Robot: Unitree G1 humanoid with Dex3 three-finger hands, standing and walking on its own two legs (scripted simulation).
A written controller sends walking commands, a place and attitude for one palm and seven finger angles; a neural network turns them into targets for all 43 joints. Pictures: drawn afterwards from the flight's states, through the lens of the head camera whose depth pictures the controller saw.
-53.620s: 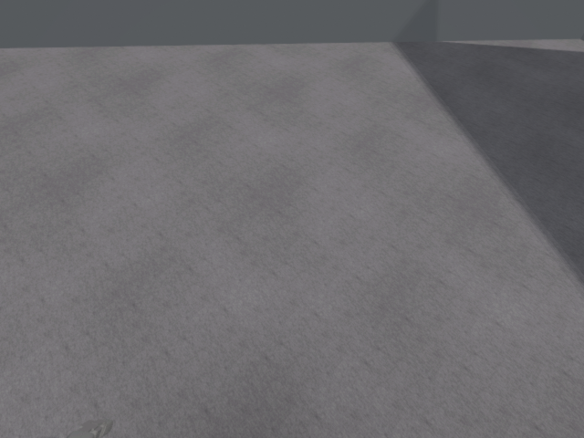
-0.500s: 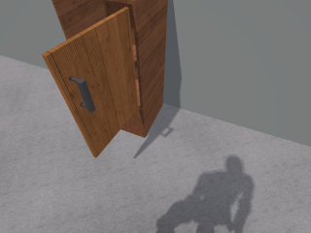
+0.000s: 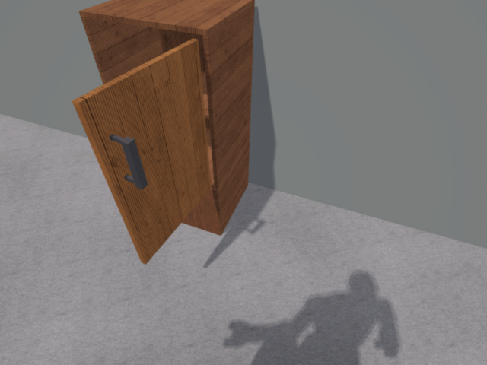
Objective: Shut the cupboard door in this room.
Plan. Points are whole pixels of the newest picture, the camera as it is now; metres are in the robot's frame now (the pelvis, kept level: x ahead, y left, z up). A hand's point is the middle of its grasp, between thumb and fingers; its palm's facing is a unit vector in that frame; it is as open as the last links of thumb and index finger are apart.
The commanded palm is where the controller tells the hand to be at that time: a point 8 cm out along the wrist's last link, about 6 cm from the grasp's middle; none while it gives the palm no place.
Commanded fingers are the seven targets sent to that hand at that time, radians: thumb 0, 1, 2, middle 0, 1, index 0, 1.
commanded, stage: look again from close up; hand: left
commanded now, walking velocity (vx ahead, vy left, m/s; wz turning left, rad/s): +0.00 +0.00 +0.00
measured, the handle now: (128, 161) +0.55 +0.30 +0.02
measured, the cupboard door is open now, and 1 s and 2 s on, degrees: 83 83 83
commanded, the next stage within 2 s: shuffle to correct the standing spot in 0.22 s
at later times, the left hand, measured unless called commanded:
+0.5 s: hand out of the picture +0.03 +0.20 -0.16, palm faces +0.02 -0.97 -0.26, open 7.4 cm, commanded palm none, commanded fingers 0.00 0.90 0.90 -0.20 -0.30 -0.20 -0.30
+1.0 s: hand (158, 348) +0.20 +0.18 -0.16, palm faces +0.24 -0.95 -0.19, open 7.4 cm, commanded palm none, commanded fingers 0.00 0.90 0.90 -0.20 -0.30 -0.20 -0.30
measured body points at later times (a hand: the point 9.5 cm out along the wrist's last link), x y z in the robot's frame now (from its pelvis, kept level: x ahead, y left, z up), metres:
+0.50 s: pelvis -0.01 -0.01 +0.00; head -0.02 -0.01 +0.45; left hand +0.03 +0.26 -0.14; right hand +0.03 -0.28 -0.14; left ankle -0.03 +0.10 -0.73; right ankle +0.02 -0.14 -0.73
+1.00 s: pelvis +0.12 -0.03 -0.01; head +0.15 -0.02 +0.44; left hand +0.19 +0.23 -0.15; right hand +0.09 -0.27 -0.16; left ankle -0.03 +0.09 -0.71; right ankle +0.23 -0.13 -0.74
